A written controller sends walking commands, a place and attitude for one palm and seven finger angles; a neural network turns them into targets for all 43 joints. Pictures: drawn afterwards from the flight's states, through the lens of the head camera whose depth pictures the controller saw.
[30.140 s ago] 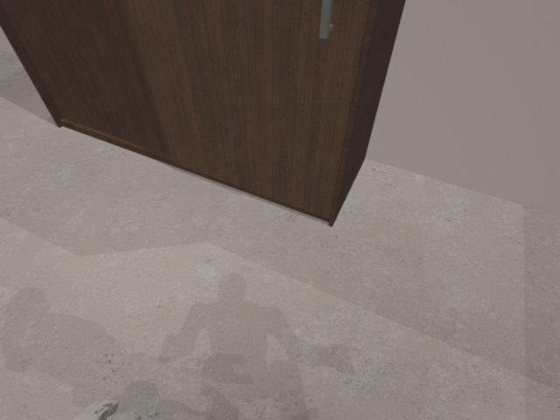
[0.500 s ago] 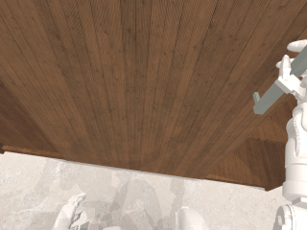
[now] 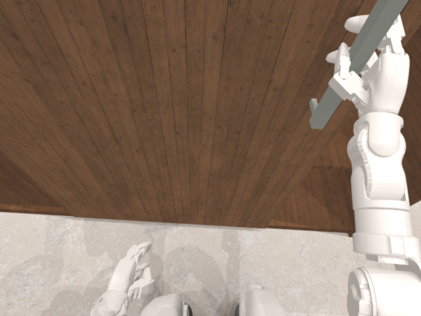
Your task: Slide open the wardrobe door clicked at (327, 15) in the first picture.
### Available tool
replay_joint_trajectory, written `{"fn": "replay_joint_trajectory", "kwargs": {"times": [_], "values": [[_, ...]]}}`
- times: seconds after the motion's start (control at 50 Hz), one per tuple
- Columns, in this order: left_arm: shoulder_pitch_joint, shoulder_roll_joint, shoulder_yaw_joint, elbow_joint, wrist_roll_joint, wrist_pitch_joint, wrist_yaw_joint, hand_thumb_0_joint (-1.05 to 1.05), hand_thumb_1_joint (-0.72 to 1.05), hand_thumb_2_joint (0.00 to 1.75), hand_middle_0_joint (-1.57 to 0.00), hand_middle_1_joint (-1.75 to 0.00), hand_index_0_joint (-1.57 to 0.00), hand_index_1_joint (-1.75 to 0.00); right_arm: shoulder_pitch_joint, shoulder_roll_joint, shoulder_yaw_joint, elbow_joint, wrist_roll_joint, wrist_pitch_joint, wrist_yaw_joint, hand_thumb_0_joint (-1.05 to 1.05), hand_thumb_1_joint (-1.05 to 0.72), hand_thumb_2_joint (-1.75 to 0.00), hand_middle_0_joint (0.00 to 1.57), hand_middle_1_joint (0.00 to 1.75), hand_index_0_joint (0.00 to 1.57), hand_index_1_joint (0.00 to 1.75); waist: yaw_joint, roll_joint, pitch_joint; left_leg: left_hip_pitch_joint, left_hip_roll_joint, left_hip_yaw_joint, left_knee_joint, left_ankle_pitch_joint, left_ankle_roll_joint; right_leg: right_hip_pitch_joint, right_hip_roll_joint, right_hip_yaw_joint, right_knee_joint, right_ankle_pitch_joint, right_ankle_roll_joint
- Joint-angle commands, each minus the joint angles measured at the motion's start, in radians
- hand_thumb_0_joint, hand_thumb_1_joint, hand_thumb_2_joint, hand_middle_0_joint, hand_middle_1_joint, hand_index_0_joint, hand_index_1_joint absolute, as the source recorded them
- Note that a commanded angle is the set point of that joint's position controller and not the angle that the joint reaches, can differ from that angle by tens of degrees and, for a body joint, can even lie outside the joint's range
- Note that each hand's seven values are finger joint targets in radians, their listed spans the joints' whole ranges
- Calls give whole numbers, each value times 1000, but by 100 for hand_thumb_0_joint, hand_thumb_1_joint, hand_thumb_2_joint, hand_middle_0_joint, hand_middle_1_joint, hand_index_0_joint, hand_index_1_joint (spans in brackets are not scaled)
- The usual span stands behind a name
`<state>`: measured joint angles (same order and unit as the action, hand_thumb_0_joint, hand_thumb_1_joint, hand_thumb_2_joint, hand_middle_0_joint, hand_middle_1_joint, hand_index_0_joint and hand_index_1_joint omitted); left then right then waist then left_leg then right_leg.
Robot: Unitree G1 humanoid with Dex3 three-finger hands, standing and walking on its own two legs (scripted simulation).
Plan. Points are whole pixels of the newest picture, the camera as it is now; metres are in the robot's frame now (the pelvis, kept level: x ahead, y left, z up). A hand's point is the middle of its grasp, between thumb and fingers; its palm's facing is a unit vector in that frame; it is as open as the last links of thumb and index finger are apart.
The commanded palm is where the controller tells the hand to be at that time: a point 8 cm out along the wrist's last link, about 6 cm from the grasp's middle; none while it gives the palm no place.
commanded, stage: stop walking and hold the door there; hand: right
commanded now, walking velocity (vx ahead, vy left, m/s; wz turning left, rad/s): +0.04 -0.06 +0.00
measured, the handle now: (359, 37) +0.47 -0.17 +0.26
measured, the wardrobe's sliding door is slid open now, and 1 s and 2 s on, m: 0.42 0.42 0.42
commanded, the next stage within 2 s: loosen the grip on the handle in 0.56 s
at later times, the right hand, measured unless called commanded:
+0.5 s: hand (339, 75) +0.42 -0.15 +0.23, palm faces +0.09 +0.99 -0.08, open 5.9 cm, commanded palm +0.40 -0.19 +0.20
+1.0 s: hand (343, 73) +0.42 -0.15 +0.23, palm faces +0.13 +0.99 -0.07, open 11.4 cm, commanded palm +0.40 -0.21 +0.22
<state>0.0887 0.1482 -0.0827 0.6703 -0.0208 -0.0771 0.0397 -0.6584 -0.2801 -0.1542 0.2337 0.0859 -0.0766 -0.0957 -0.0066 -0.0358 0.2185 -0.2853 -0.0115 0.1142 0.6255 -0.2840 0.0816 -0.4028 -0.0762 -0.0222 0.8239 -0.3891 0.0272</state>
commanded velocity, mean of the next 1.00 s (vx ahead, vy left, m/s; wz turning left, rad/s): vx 0.00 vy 0.00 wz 0.00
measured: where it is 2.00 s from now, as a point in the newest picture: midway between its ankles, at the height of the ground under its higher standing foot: outside the picture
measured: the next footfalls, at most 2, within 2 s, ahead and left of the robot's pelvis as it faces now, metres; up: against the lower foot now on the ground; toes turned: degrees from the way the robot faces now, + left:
right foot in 0.16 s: +0.05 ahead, -0.13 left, +0.00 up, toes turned -4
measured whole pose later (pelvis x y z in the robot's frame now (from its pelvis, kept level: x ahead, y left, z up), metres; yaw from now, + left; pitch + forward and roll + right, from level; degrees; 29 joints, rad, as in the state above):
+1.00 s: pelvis -0.01 -0.01 +0.01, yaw +1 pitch -1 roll +0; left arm 0.29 0.28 0.01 0.71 -0.02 -0.09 0.02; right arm -0.70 -0.29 -0.17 0.58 0.07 -0.13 -0.09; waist 0.07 0.01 0.00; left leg -0.30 -0.01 0.09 0.49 -0.18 0.06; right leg -0.25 -0.04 -0.11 0.51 -0.24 -0.01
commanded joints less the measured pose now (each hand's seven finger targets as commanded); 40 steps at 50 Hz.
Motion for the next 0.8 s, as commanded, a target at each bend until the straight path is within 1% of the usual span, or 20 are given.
{"fn": "replay_joint_trajectory", "kwargs": {"times": [0.0,0.08,0.12,0.14,0.18,0.22,0.28,0.34,0.36,0.52,0.54,0.6,0.62,0.64,0.66,0.68,0.7,0.72,0.76,0.78], "values": [[-12,143,57,-113,4,-66,40,0,90,90,-20,-30,-20,-30,-381,-180,-38,-233,-21,-96,5,0,-90,-90,45,140,45,140,-12,192,-489,357,296,-265,-202,545,72,-32,38,16,52,-76,-6],[-4,153,62,-126,12,-59,51,0,90,90,-20,-30,-20,-30,-338,-136,-4,-247,-22,-109,4,0,-90,-90,45,140,45,140,-17,181,-535,363,224,-175,-131,595,-7,182,56,-49,-376,163,-20],[-18,188,82,-136,0,-50,42,0,90,90,-20,-30,-20,-30,-364,-88,56,-263,-16,-115,11,0,-90,-90,45,140,45,140,-18,77,-564,236,163,-130,-104,474,-77,373,-81,38,-420,565,-57],[-27,204,89,-141,-14,-41,36,0,90,90,-20,-30,-20,-30,-384,-67,91,-256,-14,-115,19,0,-90,-90,45,140,45,140,-19,25,-559,174,128,-119,-115,358,-95,424,-141,81,-389,659,-79],[-15,193,83,-137,-2,-34,31,0,90,90,-20,-30,-20,-30,-378,-55,93,-233,-22,-119,22,0,-90,-90,45,140,45,140,8,-119,-545,137,86,-89,-101,275,-88,419,-170,116,-368,769,-97],[-8,196,88,-135,1,-28,30,0,90,90,-20,-30,-20,-30,-397,-56,96,-235,-30,-132,21,0,-90,-90,45,140,45,140,8,-109,-529,153,79,-84,-117,212,-78,383,-168,104,-366,737,-90],[-1,197,94,-145,-4,-14,35,0,90,90,-20,-30,-20,-30,-351,-68,81,-195,-27,-127,19,0,-90,-90,45,140,45,140,6,-23,-536,220,111,-116,-153,363,-71,316,-127,44,-344,577,-57],[12,200,96,-138,-2,-5,47,0,90,90,-20,-30,-20,-30,-318,-94,63,-154,-18,-118,14,0,-90,-90,45,140,45,140,10,50,-515,222,145,-150,-188,377,-65,277,-85,19,-359,403,-42],[15,199,94,-140,-2,-2,48,0,90,90,-20,-30,-20,-30,-315,-120,33,-142,-19,-119,9,0,-90,-90,45,140,45,140,7,43,-515,222,148,-151,-185,378,-63,263,-87,24,-363,398,-43],[10,189,82,-140,3,7,54,0,90,90,-20,-30,-20,-30,-319,-49,98,-91,-15,-116,18,0,-90,-90,45,140,45,140,4,65,-496,186,132,-149,-197,322,-75,265,-96,27,-382,388,-51],[16,202,87,-133,1,8,58,0,90,90,-20,-30,-20,-30,-311,-87,68,-82,-13,-115,13,0,-90,-90,45,140,45,140,5,53,-493,184,130,-148,-199,313,-74,268,-93,30,-390,387,-51],[17,190,82,-135,3,10,56,0,90,90,-20,-30,-20,-30,-324,-45,103,-81,-15,-116,16,0,-90,-90,45,140,45,140,4,57,-505,184,132,-146,-191,336,-73,275,-97,27,-384,415,-50],[18,191,84,-131,2,12,58,0,90,90,-20,-30,-20,-30,-310,-63,83,-62,-14,-115,13,0,-90,-90,45,140,45,140,2,73,-499,178,136,-151,-200,329,-74,270,-93,22,-378,399,-50],[114,124,33,-178,-46,-30,53,0,90,90,-20,-30,-20,-30,-1101,-677,-316,-253,-120,-161,-34,0,-90,-90,45,140,45,140,-1,-101,-415,112,68,-158,-203,-68,-98,292,-23,-12,-461,284,-60],[123,175,163,-72,21,-71,41,0,90,90,-20,-30,-20,-30,-837,-309,-122,189,-119,-16,44,0,-78,-84,45,140,45,140,82,128,-667,163,12,-124,-189,236,-29,257,52,-41,-413,412,-32],[211,222,149,-79,-4,-83,33,0,90,90,-20,-30,-20,-30,-626,-146,-66,237,-22,15,51,0,-66,-78,45,140,45,140,85,260,-635,147,4,-82,-168,337,-34,257,33,-11,-399,457,-33],[192,242,144,-83,3,-95,30,0,90,90,-20,-30,-20,-30,-612,-214,-152,177,17,2,59,0,-54,-73,45,140,45,140,78,270,-628,147,2,-99,-182,326,-50,271,33,-13,-401,398,-43],[153,234,130,-89,4,-93,26,0,90,90,-20,-30,-20,-30,-581,-228,-165,169,39,-10,64,0,-42,-67,45,140,45,140,59,206,-602,167,7,-113,-192,304,-48,246,46,-6,-407,368,-49],[123,217,113,-92,3,-94,10,0,90,90,-20,-30,-20,-30,-609,-111,-46,102,46,-42,58,0,-17,-55,45,140,45,140,65,-26,-479,78,22,-131,-210,195,-33,252,45,-13,-397,279,-39],[138,219,115,-72,4,-91,1,0,90,90,-20,-30,-20,-30,-572,-120,-39,166,22,-53,41,0,-5,-49,45,140,45,140,64,-18,-427,55,21,-131,-218,138,-30,215,46,1,-398,236,-40]]}}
